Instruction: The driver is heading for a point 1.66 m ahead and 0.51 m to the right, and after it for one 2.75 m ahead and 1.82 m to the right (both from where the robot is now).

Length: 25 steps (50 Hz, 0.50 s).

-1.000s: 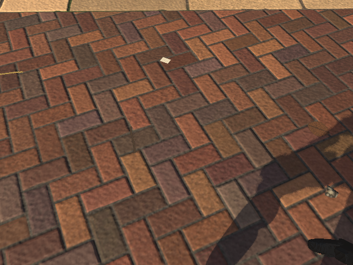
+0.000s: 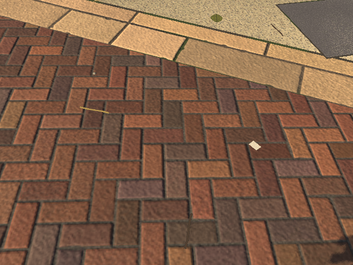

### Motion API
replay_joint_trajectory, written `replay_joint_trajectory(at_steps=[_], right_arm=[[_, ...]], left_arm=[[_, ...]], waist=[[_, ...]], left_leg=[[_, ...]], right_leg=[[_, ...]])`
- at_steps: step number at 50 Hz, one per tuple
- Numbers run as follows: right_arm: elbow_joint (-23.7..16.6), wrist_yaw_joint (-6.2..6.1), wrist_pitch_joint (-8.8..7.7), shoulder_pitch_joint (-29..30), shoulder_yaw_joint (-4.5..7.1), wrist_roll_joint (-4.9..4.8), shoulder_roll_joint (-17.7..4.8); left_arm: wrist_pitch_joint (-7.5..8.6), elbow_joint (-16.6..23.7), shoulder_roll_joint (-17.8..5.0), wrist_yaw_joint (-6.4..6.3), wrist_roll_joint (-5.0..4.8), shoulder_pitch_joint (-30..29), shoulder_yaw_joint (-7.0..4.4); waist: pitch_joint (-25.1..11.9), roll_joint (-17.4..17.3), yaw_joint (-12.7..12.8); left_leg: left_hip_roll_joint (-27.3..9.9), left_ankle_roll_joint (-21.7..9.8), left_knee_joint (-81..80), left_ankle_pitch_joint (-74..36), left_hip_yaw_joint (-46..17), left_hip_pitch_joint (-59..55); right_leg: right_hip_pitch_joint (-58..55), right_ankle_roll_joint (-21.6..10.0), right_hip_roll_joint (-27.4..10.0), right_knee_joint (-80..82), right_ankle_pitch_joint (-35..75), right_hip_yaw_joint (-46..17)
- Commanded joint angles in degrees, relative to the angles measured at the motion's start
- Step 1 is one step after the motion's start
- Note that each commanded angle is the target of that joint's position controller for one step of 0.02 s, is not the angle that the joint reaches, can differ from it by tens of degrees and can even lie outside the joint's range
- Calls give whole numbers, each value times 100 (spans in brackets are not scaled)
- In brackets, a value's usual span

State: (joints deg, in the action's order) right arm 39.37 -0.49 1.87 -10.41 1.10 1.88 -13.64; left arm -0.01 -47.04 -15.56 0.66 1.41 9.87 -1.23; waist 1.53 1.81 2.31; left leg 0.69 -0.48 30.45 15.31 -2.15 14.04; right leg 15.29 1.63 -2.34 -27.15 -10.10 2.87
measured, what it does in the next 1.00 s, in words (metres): stands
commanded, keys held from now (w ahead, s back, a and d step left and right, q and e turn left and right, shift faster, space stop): no key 1.00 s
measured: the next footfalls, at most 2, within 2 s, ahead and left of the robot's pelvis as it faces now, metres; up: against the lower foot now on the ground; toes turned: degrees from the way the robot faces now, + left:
left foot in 1.86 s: +0.51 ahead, +0.08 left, +0.00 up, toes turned +2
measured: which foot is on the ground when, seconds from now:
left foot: down 0.00-1.00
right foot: down 0.00-1.00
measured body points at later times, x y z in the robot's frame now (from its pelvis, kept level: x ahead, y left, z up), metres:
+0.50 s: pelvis +0.04 +0.01 +0.00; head +0.04 +0.01 +0.45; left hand +0.12 +0.28 -0.13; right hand +0.14 -0.25 -0.12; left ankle +0.01 +0.11 -0.74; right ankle +0.04 -0.14 -0.74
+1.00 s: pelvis +0.04 +0.01 +0.00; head +0.05 +0.01 +0.45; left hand +0.07 +0.27 -0.15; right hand +0.09 -0.25 -0.14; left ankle +0.01 +0.11 -0.74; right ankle +0.04 -0.14 -0.74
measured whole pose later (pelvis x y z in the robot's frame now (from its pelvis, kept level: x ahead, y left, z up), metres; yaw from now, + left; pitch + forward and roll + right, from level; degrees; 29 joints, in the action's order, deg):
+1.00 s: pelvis +0.04 +0.01 +0.00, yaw +0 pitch -1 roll +0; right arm 60.6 -1.8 0.4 -11.8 1.3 0.1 -12.7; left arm -0.7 -62.4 -13.4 -2.7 0.2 11.9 -1.5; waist 1.7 0.4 1.0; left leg 1.7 -1.2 25.8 16.4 -1.4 8.1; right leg 10.9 2.4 -3.3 -25.6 -13.3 2.0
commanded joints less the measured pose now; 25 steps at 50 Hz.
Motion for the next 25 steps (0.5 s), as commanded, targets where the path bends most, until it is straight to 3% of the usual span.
replay_joint_trajectory(at_steps=[1,3,9,25], right_arm=[[-265,0,-162,96,170,-21,-746],[-202,-13,-171,33,176,-52,-761],[-40,-36,-162,72,184,-91,-675],[913,-95,-192,-69,234,-149,-669]], left_arm=[[87,230,-678,-15,-14,-119,-141],[117,130,-608,-15,-20,-108,-123],[120,-144,-599,-82,-62,-60,-118],[-12,-778,-632,-267,-108,-71,-149]], waist=[[-32,-689,-87],[-109,-461,-121],[-305,-232,-117],[-243,-253,-84]], left_leg=[[-591,-275,-1046,203,-771,236],[-538,-289,-860,-259,-683,17],[-438,-311,-664,-1224,-534,-265],[-293,-232,-758,-1740,-314,-368]], right_leg=[[-220,-6,-138,289,12,-210],[-209,-5,-149,318,123,-202],[-393,42,-197,294,487,-195],[-696,9,-193,308,685,-145]])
